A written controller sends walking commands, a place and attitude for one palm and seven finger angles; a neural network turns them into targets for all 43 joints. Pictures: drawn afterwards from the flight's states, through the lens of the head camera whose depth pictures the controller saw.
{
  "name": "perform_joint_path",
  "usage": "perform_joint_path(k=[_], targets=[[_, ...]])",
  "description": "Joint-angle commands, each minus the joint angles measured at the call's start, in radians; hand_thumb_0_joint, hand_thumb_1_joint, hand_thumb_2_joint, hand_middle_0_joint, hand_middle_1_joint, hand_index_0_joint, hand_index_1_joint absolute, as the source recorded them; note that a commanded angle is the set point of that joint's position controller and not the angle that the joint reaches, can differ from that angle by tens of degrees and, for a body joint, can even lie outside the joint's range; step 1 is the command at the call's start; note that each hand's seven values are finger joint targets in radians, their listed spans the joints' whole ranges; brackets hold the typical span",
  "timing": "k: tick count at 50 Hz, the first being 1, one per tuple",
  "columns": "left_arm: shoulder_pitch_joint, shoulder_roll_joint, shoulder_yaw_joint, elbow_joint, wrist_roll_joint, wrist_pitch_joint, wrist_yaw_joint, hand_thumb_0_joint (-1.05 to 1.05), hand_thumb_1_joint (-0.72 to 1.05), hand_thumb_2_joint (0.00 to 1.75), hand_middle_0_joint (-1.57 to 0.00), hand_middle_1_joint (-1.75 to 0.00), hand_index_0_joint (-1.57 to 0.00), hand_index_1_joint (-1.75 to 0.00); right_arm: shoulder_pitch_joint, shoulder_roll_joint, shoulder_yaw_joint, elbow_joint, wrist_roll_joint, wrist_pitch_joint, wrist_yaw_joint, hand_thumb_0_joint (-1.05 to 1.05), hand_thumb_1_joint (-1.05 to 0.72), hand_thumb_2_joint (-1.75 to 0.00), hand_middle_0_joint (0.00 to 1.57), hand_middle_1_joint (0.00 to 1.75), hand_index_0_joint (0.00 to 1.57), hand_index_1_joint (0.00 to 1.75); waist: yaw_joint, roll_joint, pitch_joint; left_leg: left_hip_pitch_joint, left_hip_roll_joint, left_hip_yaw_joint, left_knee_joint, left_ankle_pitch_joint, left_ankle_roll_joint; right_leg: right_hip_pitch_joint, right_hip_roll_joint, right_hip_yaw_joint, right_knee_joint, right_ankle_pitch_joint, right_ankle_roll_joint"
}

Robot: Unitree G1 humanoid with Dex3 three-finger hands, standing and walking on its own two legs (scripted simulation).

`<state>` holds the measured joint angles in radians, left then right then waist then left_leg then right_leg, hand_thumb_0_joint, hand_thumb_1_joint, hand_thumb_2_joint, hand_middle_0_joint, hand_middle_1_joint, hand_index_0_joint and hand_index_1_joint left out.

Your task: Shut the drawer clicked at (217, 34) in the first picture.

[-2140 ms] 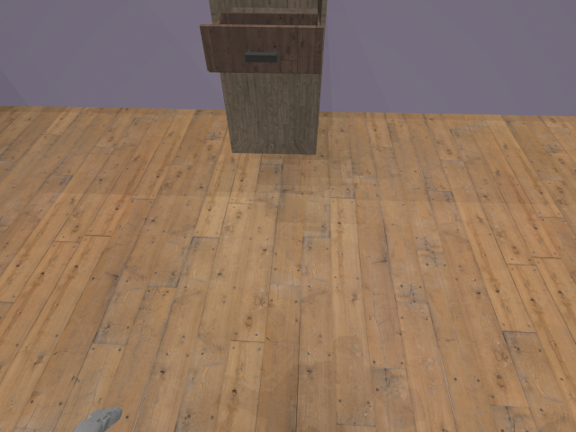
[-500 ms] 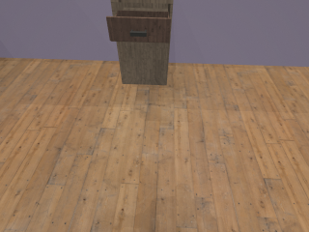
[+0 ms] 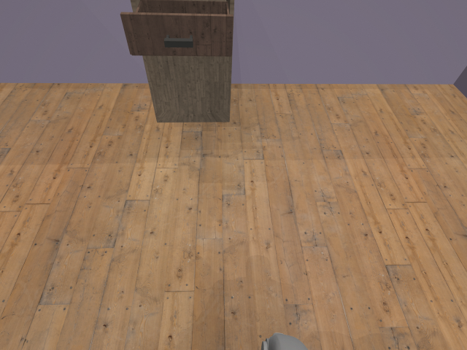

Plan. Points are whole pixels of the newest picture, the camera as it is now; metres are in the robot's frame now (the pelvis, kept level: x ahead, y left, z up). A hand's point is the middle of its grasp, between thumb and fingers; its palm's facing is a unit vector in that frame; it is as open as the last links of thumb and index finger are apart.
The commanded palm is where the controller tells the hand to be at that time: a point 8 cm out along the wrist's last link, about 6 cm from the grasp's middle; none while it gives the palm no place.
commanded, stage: walk to a spot facing it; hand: left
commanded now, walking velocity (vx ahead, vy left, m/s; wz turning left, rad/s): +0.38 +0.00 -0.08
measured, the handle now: (179, 40) +1.20 +0.24 -0.07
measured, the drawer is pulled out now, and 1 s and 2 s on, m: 0.30 0.30 0.30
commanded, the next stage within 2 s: turn to face it in 1.16 s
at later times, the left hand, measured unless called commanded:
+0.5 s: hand (174, 316) +0.21 +0.12 -0.17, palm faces +0.10 -0.98 -0.19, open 7.3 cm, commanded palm none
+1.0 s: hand (159, 224) +0.43 +0.19 -0.17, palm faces +0.15 -0.98 -0.16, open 7.4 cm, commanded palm none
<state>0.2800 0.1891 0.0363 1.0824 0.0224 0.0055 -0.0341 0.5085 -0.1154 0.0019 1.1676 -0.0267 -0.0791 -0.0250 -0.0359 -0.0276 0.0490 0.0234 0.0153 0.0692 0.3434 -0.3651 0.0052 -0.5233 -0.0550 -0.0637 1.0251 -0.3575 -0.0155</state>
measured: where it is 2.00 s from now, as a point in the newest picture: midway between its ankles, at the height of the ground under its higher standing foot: (238, 240)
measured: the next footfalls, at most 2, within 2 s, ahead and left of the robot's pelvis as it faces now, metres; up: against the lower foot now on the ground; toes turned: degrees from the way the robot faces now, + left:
right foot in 0.16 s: +0.23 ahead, -0.14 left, +0.00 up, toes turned -8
left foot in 0.72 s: +0.43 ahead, +0.10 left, +0.00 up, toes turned +14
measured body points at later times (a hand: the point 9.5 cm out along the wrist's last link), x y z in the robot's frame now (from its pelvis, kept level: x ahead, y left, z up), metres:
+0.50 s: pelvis +0.21 -0.06 +0.00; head +0.20 -0.06 +0.45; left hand +0.21 +0.17 -0.15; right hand +0.29 -0.30 -0.14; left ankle +0.28 +0.09 -0.66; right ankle +0.19 -0.13 -0.74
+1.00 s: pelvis +0.42 +0.01 +0.01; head +0.42 +0.03 +0.46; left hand +0.42 +0.25 -0.16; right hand +0.46 -0.23 -0.14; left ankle +0.39 +0.09 -0.74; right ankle +0.49 -0.14 -0.65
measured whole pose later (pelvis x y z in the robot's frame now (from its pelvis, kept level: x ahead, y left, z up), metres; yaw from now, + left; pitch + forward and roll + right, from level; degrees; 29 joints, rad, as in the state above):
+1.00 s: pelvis +0.42 +0.01 +0.01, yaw +3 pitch -2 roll +1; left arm 0.28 0.19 0.07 1.06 0.03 -0.01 -0.01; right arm 0.29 -0.17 -0.05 1.08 -0.02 -0.09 -0.02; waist 0.04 -0.05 0.03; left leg -0.08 0.00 0.20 0.35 -0.24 0.05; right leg -0.61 -0.13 -0.03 1.12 -0.19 0.02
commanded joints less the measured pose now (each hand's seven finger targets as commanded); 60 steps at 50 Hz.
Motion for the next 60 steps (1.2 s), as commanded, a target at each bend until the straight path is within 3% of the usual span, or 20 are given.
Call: perform_joint_path(k=[1,5,7,8,9,11,13,16,24,31,34,35,36,37,38,40,44,49,57,60], targets=[[-0.195,0.009,0.004,-0.149,-0.007,-0.037,-0.009,0.00,0.90,0.90,-0.20,-0.30,-0.20,-0.30,0.050,-0.167,-0.039,-0.011,0.005,-0.021,-0.018,0.00,-0.90,-0.90,0.20,0.30,0.20,0.30,0.003,0.170,0.127,-0.049,0.222,-0.088,-0.165,0.482,0.139,-0.075,-0.026,-0.052,-0.241,0.125,-0.007],[-0.078,0.030,0.021,-0.115,-0.004,-0.044,0.000,0.00,0.90,0.90,-0.20,-0.30,-0.20,-0.30,0.037,-0.198,-0.051,0.010,0.010,-0.016,-0.016,0.00,-0.90,-0.90,0.20,0.30,0.20,0.30,0.065,0.152,0.039,-0.073,0.232,-0.026,-0.004,0.769,0.124,0.211,0.041,-0.086,-0.372,0.170,-0.053],[0.187,0.108,0.048,-0.034,0.007,-0.063,0.013,0.00,0.90,0.90,-0.20,-0.30,-0.20,-0.30,0.020,-0.194,-0.056,0.004,0.017,-0.013,-0.008,0.00,-0.90,-0.90,0.20,0.30,0.20,0.30,0.183,0.058,-0.112,-0.187,0.171,0.010,0.345,0.695,0.065,0.576,0.039,-0.053,-0.474,0.230,-0.073],[0.299,0.216,0.077,-0.010,0.015,-0.076,0.031,0.00,0.90,0.90,-0.20,-0.30,-0.20,-0.30,0.076,-0.133,-0.045,-0.010,0.027,-0.010,0.008,0.00,-0.90,-0.90,0.20,0.30,0.20,0.30,0.210,-0.164,-0.245,-0.425,0.072,0.047,0.674,0.240,0.030,0.802,-0.220,0.255,-0.558,0.092,-0.144],[0.319,0.293,0.090,0.000,-0.001,-0.073,0.039,0.00,0.90,0.90,-0.20,-0.30,-0.20,-0.30,0.090,-0.094,-0.042,-0.042,0.028,-0.008,0.005,0.00,-0.90,-0.90,0.20,0.30,0.20,0.30,0.171,-0.277,-0.306,-0.571,-0.010,-0.032,0.997,-0.178,0.024,0.797,-0.433,0.658,-0.718,0.031,-0.219],[0.129,0.211,0.068,-0.039,-0.012,-0.064,0.039,0.00,0.90,0.90,-0.20,-0.30,-0.20,-0.30,-0.052,-0.093,-0.056,-0.051,0.026,0.003,0.015,0.00,-0.90,-0.90,0.20,0.30,0.20,0.30,0.126,-0.104,-0.062,-0.620,0.097,-0.080,1.085,-0.032,0.047,0.481,-0.371,0.537,-0.829,-0.233,-0.184],[0.008,0.118,0.040,-0.067,-0.006,-0.074,0.045,0.00,0.90,0.90,-0.20,-0.30,-0.20,-0.30,-0.059,-0.065,-0.056,-0.053,0.009,0.021,0.017,0.00,-0.90,-0.90,0.20,0.30,0.20,0.30,0.045,0.010,0.024,-0.561,0.145,-0.092,1.009,0.061,0.035,0.256,-0.312,0.328,-0.833,-0.108,-0.147],[0.014,0.066,0.021,-0.056,-0.001,-0.084,0.044,0.00,0.90,0.90,-0.20,-0.30,-0.20,-0.30,-0.004,-0.044,-0.055,-0.042,-0.002,0.058,0.020,0.00,-0.90,-0.90,0.20,0.30,0.20,0.30,-0.006,-0.057,0.028,-0.533,0.140,-0.064,0.926,0.136,0.007,0.172,-0.229,0.134,-0.861,0.028,-0.104],[0.132,0.074,0.017,-0.021,0.002,-0.106,0.048,0.00,0.90,0.90,-0.20,-0.30,-0.20,-0.30,-0.277,-0.075,-0.063,-0.175,0.001,0.056,0.050,0.00,-0.90,-0.90,0.20,0.30,0.20,0.30,0.035,-0.023,0.096,-0.708,0.157,-0.035,0.633,0.238,-0.029,0.336,-0.229,0.072,-0.909,0.158,-0.145],[0.226,0.103,0.020,0.020,0.006,-0.098,0.053,0.00,0.90,0.90,-0.20,-0.30,-0.20,-0.30,-0.444,-0.073,-0.049,-0.239,0.005,0.033,0.063,0.00,-0.90,-0.90,0.20,0.30,0.20,0.30,0.087,-0.031,0.075,-0.593,0.097,0.045,0.339,0.162,0.013,0.515,-0.245,0.017,-0.803,0.456,-0.129],[0.213,0.115,0.024,0.025,0.002,-0.093,0.051,0.00,0.90,0.90,-0.20,-0.30,-0.20,-0.30,-0.275,-0.110,-0.060,-0.192,-0.001,0.019,0.047,0.00,-0.90,-0.90,0.20,0.30,0.20,0.30,0.003,-0.012,-0.021,-0.292,0.019,0.095,0.218,0.143,0.056,0.477,-0.204,-0.057,-0.540,0.709,-0.101],[0.199,0.110,0.022,0.020,-0.004,-0.094,0.048,0.00,0.90,0.90,-0.20,-0.30,-0.20,-0.30,-0.107,-0.162,-0.073,-0.145,-0.007,0.013,0.037,0.00,-0.90,-0.90,0.20,0.30,0.20,0.30,-0.069,0.036,-0.124,-0.026,0.052,0.044,0.163,0.205,0.087,0.355,-0.155,-0.108,-0.312,0.655,-0.062],[0.242,0.049,0.017,0.000,-0.016,-0.094,0.037,0.00,0.90,0.90,-0.20,-0.30,-0.20,-0.30,0.017,-0.288,-0.103,-0.116,-0.016,0.006,0.024,0.00,-0.90,-0.90,0.20,0.30,0.20,0.30,-0.091,0.274,-0.256,0.234,0.324,-0.337,0.088,0.244,0.181,0.083,-0.015,-0.151,0.008,0.200,-0.005],[0.185,0.054,0.011,-0.036,-0.012,-0.100,0.034,0.00,0.90,0.90,-0.20,-0.30,-0.20,-0.30,0.082,-0.324,-0.108,-0.099,0.005,0.012,0.013,0.00,-0.90,-0.90,0.20,0.30,0.20,0.30,-0.104,0.300,-0.275,0.308,0.446,-0.534,-0.011,0.393,0.250,-0.092,0.044,-0.043,0.233,-0.191,-0.003],[0.126,0.081,0.022,-0.048,-0.012,-0.092,0.037,0.00,0.90,0.90,-0.20,-0.30,-0.20,-0.30,0.022,-0.309,-0.104,-0.107,0.014,0.020,0.010,0.00,-0.90,-0.90,0.20,0.30,0.20,0.30,-0.082,0.162,-0.195,0.194,0.455,-0.485,-0.037,0.303,0.260,-0.125,-0.014,0.015,0.316,-0.172,-0.017],[0.075,0.035,0.026,-0.034,-0.004,-0.081,0.030,0.00,0.90,0.90,-0.20,-0.30,-0.20,-0.30,-0.125,-0.204,-0.079,-0.133,0.011,0.003,0.004,0.00,-0.90,-0.90,0.20,0.30,0.20,0.30,-0.025,0.069,-0.047,-0.030,0.384,-0.319,-0.086,0.304,0.193,-0.138,-0.079,0.053,0.316,-0.011,-0.004],[0.158,-0.033,0.028,-0.004,0.011,-0.036,0.025,0.00,0.90,0.90,-0.20,-0.30,-0.20,-0.30,-0.167,-0.109,-0.064,-0.132,0.009,-0.021,0.000,0.00,-0.90,-0.90,0.20,0.30,0.20,0.30,0.057,0.097,-0.009,-0.201,0.275,-0.069,-0.133,0.401,0.133,-0.037,-0.088,0.046,0.204,0.116,0.023],[0.056,-0.004,0.031,-0.053,0.010,-0.014,0.012,0.00,0.90,0.90,-0.20,-0.30,-0.20,-0.30,-0.145,-0.135,-0.057,-0.113,0.017,-0.024,0.002,0.00,-0.90,-0.90,0.20,0.30,0.20,0.30,0.064,0.143,0.069,-0.171,0.260,0.000,-0.198,0.362,0.147,-0.142,-0.103,0.038,0.051,0.236,0.042],[-0.172,0.008,0.028,-0.138,0.002,-0.027,0.005,0.00,0.90,0.90,-0.20,-0.30,-0.20,-0.30,-0.040,-0.174,-0.068,-0.064,-0.002,-0.009,0.002,0.00,-0.90,-0.90,0.20,0.30,0.20,0.30,-0.002,0.131,0.114,-0.030,0.297,0.054,-0.121,0.494,0.136,-0.055,-0.051,-0.042,-0.354,0.181,-0.009],[-0.010,0.047,0.040,-0.097,0.007,-0.043,0.010,0.00,0.90,0.90,-0.20,-0.30,-0.20,-0.30,-0.068,-0.193,-0.069,-0.062,0.001,-0.001,0.001,0.00,-0.90,-0.90,0.20,0.30,0.20,0.30,0.082,0.079,0.020,-0.067,0.279,0.097,0.117,0.698,0.105,0.230,0.016,-0.076,-0.455,0.175,-0.045]])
